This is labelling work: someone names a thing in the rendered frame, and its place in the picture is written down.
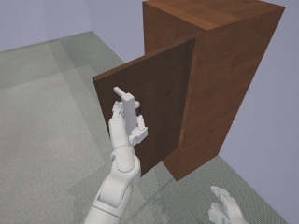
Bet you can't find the cupboard door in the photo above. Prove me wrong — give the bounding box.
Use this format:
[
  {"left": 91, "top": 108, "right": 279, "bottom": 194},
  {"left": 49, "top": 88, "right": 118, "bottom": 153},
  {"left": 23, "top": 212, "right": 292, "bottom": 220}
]
[{"left": 92, "top": 35, "right": 196, "bottom": 177}]

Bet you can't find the robot right hand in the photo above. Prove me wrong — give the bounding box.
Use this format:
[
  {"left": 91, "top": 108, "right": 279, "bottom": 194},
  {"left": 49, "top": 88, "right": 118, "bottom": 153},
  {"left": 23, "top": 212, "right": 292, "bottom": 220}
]
[{"left": 208, "top": 186, "right": 244, "bottom": 224}]

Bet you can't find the handle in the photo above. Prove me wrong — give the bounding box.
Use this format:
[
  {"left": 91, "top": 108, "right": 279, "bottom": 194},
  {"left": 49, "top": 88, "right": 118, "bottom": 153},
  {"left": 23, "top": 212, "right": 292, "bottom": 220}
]
[{"left": 113, "top": 87, "right": 137, "bottom": 144}]

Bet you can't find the robot left forearm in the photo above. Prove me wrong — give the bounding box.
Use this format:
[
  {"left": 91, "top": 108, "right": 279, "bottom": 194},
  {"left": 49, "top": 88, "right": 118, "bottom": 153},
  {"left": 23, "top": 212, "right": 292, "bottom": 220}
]
[{"left": 80, "top": 146, "right": 141, "bottom": 224}]

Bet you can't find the robot left hand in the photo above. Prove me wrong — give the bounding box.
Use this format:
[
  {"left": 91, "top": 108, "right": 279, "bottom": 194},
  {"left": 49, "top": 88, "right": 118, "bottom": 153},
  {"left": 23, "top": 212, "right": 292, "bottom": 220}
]
[{"left": 108, "top": 101, "right": 148, "bottom": 151}]

